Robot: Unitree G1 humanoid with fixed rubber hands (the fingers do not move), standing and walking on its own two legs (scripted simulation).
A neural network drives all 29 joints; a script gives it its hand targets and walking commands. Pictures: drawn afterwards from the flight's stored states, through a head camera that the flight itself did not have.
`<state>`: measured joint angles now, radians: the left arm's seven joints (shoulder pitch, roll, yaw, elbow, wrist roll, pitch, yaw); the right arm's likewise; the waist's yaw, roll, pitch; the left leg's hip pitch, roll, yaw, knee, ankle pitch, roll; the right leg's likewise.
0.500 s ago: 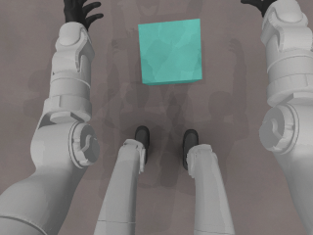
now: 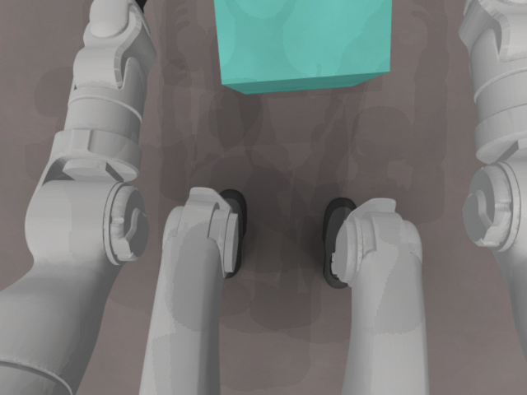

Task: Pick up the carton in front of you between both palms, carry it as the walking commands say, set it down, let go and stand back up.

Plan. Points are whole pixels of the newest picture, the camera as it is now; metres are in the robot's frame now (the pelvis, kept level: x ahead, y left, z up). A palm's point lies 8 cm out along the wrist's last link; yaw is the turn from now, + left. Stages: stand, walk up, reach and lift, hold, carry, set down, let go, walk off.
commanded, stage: reach and lift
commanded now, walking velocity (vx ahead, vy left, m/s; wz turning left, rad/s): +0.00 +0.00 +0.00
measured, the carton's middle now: (297, 18) +0.56 -0.01 -0.32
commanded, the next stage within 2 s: none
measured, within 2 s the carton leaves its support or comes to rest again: leaves its support in 1.20 s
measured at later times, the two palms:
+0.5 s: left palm (172, 8) +0.55 +0.17 -0.25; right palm out of the picture +0.57 -0.19 -0.25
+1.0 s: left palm (186, 10) +0.55 +0.15 -0.25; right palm out of the picture +0.57 -0.16 -0.25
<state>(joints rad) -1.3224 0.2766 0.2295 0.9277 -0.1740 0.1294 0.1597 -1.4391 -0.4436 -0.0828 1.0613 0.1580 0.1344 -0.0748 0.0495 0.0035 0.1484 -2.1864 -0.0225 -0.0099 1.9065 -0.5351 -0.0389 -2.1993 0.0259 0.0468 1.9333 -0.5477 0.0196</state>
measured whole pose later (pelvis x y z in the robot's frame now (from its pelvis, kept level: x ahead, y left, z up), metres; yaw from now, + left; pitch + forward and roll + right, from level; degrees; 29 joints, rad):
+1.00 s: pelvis -0.01 +0.00 -0.08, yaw +0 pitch +35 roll +2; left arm -1.57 0.25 0.29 1.08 -0.09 0.13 0.13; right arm -1.69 -0.38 -0.09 1.23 0.08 0.14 -0.06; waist 0.03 0.01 0.47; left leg -2.23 -0.04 -0.02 2.19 -0.57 -0.05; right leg -2.24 0.03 0.04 2.22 -0.59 0.02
